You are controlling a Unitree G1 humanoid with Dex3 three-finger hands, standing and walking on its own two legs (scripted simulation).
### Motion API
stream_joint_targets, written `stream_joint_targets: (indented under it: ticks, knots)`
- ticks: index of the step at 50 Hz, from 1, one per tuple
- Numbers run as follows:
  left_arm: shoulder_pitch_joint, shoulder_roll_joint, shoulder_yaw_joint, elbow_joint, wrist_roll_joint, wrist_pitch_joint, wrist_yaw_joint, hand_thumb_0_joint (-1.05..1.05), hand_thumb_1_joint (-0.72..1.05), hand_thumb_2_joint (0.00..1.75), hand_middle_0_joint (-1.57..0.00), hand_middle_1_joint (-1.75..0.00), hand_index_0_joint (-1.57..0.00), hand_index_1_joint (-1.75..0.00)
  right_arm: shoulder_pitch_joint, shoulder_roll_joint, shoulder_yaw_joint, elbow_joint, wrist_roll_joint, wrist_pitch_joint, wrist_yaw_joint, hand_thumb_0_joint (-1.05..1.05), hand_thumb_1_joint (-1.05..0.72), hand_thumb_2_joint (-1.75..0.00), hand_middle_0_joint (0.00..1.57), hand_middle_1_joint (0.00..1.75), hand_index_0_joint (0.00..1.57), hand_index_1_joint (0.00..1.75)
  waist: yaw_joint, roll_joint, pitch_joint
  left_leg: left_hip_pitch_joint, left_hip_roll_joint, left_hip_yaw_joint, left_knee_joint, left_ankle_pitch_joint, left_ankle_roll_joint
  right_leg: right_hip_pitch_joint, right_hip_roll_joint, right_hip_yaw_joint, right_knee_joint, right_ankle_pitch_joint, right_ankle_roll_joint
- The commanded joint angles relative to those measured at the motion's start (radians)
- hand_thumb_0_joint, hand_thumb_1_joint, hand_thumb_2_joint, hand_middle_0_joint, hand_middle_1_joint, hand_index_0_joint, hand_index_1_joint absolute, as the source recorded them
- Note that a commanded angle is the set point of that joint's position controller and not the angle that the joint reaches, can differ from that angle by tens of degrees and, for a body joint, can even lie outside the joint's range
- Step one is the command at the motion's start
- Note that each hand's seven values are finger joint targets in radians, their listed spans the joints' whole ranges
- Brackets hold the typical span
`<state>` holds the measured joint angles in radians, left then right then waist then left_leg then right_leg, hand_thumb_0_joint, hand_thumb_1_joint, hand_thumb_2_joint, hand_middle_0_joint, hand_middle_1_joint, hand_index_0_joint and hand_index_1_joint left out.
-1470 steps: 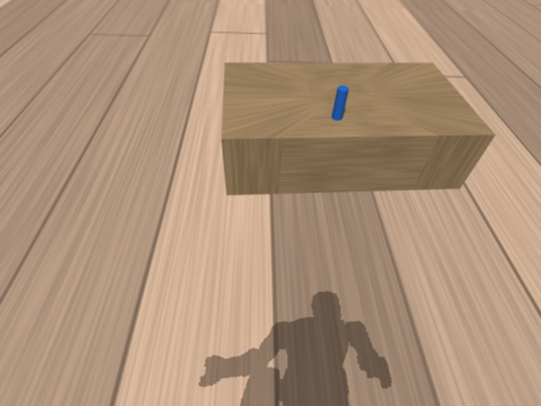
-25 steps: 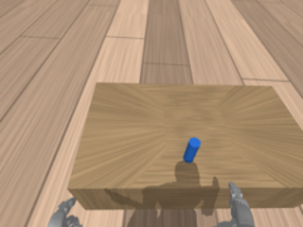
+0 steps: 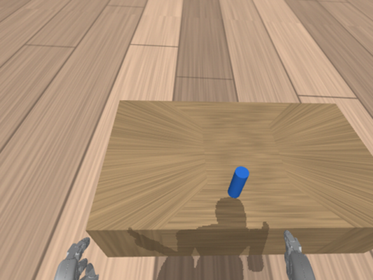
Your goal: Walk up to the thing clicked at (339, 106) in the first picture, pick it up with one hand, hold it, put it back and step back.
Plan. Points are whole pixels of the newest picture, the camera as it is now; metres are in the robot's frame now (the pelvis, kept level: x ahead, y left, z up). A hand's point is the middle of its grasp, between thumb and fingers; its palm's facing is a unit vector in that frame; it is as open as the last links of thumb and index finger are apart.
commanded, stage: home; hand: right
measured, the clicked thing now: (237, 183) +0.53 -0.21 -0.29
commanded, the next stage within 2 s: stand in 1.44 s
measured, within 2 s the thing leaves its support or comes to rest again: neither
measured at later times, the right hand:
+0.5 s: hand (278, 273) +0.17 -0.20 -0.06, palm faces +0.12 +0.96 -0.26, open 17.6 cm
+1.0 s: hand (275, 269) +0.18 -0.19 -0.06, palm faces +0.11 +0.95 -0.27, open 17.6 cm
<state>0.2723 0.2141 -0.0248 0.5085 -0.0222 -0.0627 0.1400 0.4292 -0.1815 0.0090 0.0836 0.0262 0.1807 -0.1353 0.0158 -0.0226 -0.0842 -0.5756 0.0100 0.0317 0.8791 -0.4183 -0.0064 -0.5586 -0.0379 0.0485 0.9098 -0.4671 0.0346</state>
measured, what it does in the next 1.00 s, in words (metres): stands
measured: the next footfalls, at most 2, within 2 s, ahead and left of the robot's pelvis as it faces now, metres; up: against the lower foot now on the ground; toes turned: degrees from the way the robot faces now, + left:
none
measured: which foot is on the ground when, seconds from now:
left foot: down 0.00-1.00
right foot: down 0.00-1.00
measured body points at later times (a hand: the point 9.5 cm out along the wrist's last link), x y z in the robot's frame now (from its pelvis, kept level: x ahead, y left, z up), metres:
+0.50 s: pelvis +0.00 -0.01 +0.00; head +0.03 -0.02 +0.44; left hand +0.17 +0.22 -0.07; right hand +0.16 -0.25 -0.04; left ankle +0.02 +0.12 -0.69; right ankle +0.00 -0.14 -0.69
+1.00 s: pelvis +0.01 -0.01 -0.01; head +0.04 -0.01 +0.44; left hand +0.17 +0.23 -0.08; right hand +0.17 -0.24 -0.04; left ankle +0.02 +0.12 -0.69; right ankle +0.00 -0.14 -0.69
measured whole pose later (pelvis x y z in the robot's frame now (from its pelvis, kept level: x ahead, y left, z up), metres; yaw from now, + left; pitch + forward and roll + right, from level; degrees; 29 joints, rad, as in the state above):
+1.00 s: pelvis +0.01 -0.01 -0.01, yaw +0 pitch +8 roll +2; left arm 0.27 0.21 -0.02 0.50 -0.01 -0.12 0.15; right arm 0.46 -0.20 0.00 -0.02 0.01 0.26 -0.14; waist 0.01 -0.02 -0.11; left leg -0.61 0.01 0.03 0.92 -0.45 -0.02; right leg -0.60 -0.04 0.04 0.97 -0.51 0.02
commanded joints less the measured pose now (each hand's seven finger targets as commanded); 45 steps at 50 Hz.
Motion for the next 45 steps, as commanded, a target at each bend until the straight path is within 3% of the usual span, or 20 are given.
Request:
stream_joint_targets:
  ticks: [1, 5, 6, 10, 11, 15, 16, 17, 21, 25, 28, 35, 45]
  knots:
    - [-0.097, 0.114, 0.049, -0.181, -0.002, -0.065, 0.016, 0.00, 0.90, 0.90, -0.20, -0.30, -0.20, -0.30, -0.028, -0.137, -0.074, -0.221, -0.007, -0.048, -0.018, 0.00, 0.56, -0.05, 0.05, 0.05, 0.05, 0.05, -0.010, 0.012, -0.114, 0.107, -0.012, 0.014, -0.155, 0.155, 0.000, 0.013, 0.044, -0.063, -0.121, 0.164, -0.044]
    - [-0.078, 0.116, 0.056, -0.176, 0.000, -0.076, 0.019, 0.00, 0.90, 0.90, -0.20, -0.30, -0.20, -0.30, -0.029, -0.120, -0.057, -0.234, -0.012, -0.043, -0.023, 0.00, 0.55, -0.05, 0.05, 0.05, 0.05, 0.05, -0.002, 0.006, -0.139, 0.101, -0.019, 0.019, -0.132, 0.179, 0.003, 0.034, 0.036, -0.056, -0.117, 0.190, -0.040]
    - [-0.071, 0.115, 0.055, -0.174, 0.001, -0.079, 0.020, 0.00, 0.90, 0.90, -0.20, -0.30, -0.20, -0.30, -0.028, -0.103, -0.037, -0.227, -0.013, -0.041, -0.022, 0.00, 0.57, -0.04, 0.05, 0.05, 0.05, 0.05, 0.005, 0.002, -0.130, 0.093, -0.019, 0.020, -0.130, 0.184, 0.003, 0.031, 0.036, -0.056, -0.116, 0.195, -0.040]
    - [-0.069, 0.117, 0.058, -0.162, 0.003, -0.089, 0.019, 0.00, 0.90, 0.90, -0.20, -0.30, -0.20, -0.30, -0.002, -0.108, -0.049, -0.194, -0.017, -0.030, -0.025, 0.00, 0.57, -0.04, 0.05, 0.05, 0.05, 0.05, 0.000, 0.023, -0.095, 0.073, -0.025, 0.029, -0.127, 0.152, 0.003, 0.008, 0.030, -0.049, -0.124, 0.173, -0.039]
    - [-0.073, 0.116, 0.059, -0.169, 0.004, -0.092, 0.018, 0.00, 0.90, 0.90, -0.20, -0.30, -0.20, -0.30, -0.026, -0.100, -0.039, -0.242, -0.017, -0.032, -0.024, 0.00, 0.58, -0.04, 0.05, 0.05, 0.05, 0.05, -0.001, -0.003, -0.108, 0.071, -0.026, 0.029, -0.124, 0.144, 0.006, 0.014, 0.030, -0.048, -0.128, 0.167, -0.037]
    - [-0.085, 0.115, 0.057, -0.162, 0.005, -0.099, 0.018, 0.00, 0.90, 0.90, -0.20, -0.30, -0.20, -0.30, 0.009, -0.116, -0.065, -0.227, -0.018, -0.021, -0.024, 0.00, 0.58, -0.03, 0.05, 0.05, 0.05, 0.05, -0.015, -0.003, -0.088, 0.074, -0.026, 0.030, -0.128, 0.118, 0.005, -0.006, 0.031, -0.048, -0.131, 0.145, -0.036]
    - [-0.081, 0.121, 0.057, -0.159, 0.004, -0.100, 0.018, 0.00, 0.90, 0.90, -0.20, -0.30, -0.20, -0.30, 0.005, -0.113, -0.057, -0.219, -0.017, -0.019, -0.024, 0.00, 0.60, -0.02, 0.05, 0.04, 0.05, 0.04, -0.001, -0.006, -0.072, 0.054, -0.029, 0.034, -0.125, 0.113, 0.006, -0.005, 0.028, -0.044, -0.137, 0.143, -0.036]
    - [-0.089, 0.116, 0.056, -0.166, 0.004, -0.101, 0.017, 0.00, 0.90, 0.90, -0.20, -0.30, -0.20, -0.30, 0.001, -0.111, -0.060, -0.250, -0.016, -0.021, -0.023, 0.00, 0.57, -0.04, 0.05, 0.05, 0.05, 0.05, -0.012, -0.015, -0.091, 0.066, -0.028, 0.033, -0.121, 0.118, 0.008, -0.004, 0.028, -0.042, -0.135, 0.150, -0.033]
    - [-0.086, 0.119, 0.053, -0.165, 0.005, -0.106, 0.018, 0.00, 0.90, 0.90, -0.20, -0.30, -0.20, -0.30, -0.012, -0.122, -0.065, -0.268, -0.012, -0.017, -0.021, 0.00, 0.60, -0.02, 0.05, 0.04, 0.05, 0.04, -0.004, -0.014, -0.082, 0.056, -0.029, 0.031, -0.121, 0.101, 0.006, -0.008, 0.026, -0.039, -0.140, 0.125, -0.032]
    - [-0.079, 0.121, 0.058, -0.168, 0.007, -0.112, 0.018, 0.00, 0.90, 0.90, -0.20, -0.30, -0.20, -0.30, -0.023, -0.103, -0.041, -0.297, -0.015, -0.014, -0.017, 0.00, 0.61, -0.02, 0.05, 0.04, 0.05, 0.04, 0.001, -0.051, -0.112, 0.050, -0.032, 0.039, -0.093, 0.128, 0.012, 0.014, 0.015, -0.018, -0.144, 0.164, -0.023]
    - [-0.064, 0.117, 0.057, -0.162, 0.009, -0.112, 0.019, 0.00, 0.90, 0.90, -0.20, -0.30, -0.20, -0.30, 0.008, -0.108, -0.049, -0.286, -0.017, -0.006, -0.018, 0.00, 0.58, -0.04, 0.05, 0.05, 0.05, 0.05, 0.001, -0.047, -0.158, 0.076, -0.030, 0.039, -0.075, 0.222, 0.010, 0.038, 0.019, -0.029, -0.109, 0.288, -0.022]
    - [-0.073, 0.116, 0.056, -0.166, 0.009, -0.110, 0.022, 0.00, 0.90, 0.90, -0.20, -0.30, -0.20, -0.30, 0.013, -0.114, -0.062, -0.271, -0.018, 0.010, -0.017, 0.00, 0.61, -0.02, 0.05, 0.04, 0.05, 0.04, -0.006, 0.005, -0.123, 0.074, -0.029, 0.038, -0.091, 0.192, 0.005, 0.002, 0.025, -0.036, -0.103, 0.231, -0.032]
    - [-0.059, 0.116, 0.057, -0.164, 0.009, -0.108, 0.026, 0.00, 0.90, 0.90, -0.20, -0.30, -0.20, -0.30, 0.017, -0.112, -0.054, -0.287, -0.018, 0.026, -0.016, 0.00, 0.59, -0.03, 0.05, 0.04, 0.05, 0.04, 0.004, -0.013, -0.144, 0.073, -0.026, 0.033, -0.077, 0.258, 0.003, 0.018, 0.026, -0.043, -0.081, 0.302, -0.030]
